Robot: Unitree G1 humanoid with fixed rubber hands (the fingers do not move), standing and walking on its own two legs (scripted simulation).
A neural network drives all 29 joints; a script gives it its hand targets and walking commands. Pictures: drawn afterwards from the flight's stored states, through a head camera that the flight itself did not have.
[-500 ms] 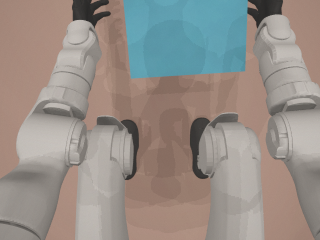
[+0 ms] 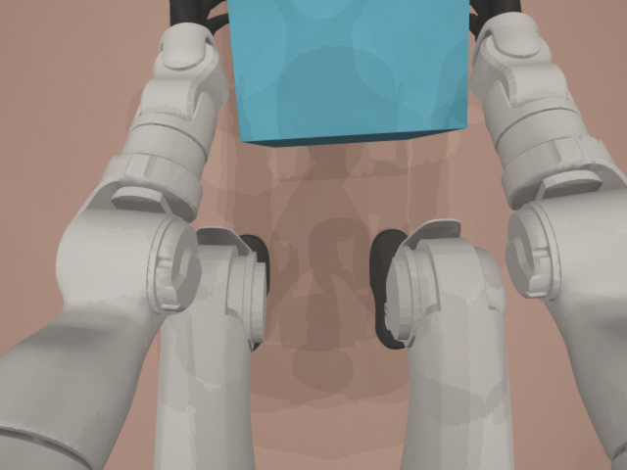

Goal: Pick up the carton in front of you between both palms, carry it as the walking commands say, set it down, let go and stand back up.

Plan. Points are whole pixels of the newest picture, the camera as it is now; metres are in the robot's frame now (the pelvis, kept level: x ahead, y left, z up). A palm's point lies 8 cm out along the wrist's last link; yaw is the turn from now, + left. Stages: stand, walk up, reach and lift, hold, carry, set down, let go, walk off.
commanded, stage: reach and lift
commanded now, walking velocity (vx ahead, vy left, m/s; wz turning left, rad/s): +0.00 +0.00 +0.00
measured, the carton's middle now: (341, 55) +0.51 -0.04 -0.24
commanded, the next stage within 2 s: none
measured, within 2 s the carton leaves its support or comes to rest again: leaves its support in 0.02 s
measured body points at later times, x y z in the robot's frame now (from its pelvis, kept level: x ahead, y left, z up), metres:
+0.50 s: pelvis +0.00 +0.01 +0.09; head +0.25 -0.02 +0.46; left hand +0.50 +0.11 +0.02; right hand +0.49 -0.19 +0.01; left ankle +0.12 +0.13 -0.33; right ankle +0.12 -0.12 -0.33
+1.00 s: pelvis +0.04 +0.01 +0.22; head +0.22 -0.02 +0.64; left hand +0.47 +0.12 +0.17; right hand +0.45 -0.18 +0.16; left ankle +0.12 +0.13 -0.33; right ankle +0.12 -0.12 -0.33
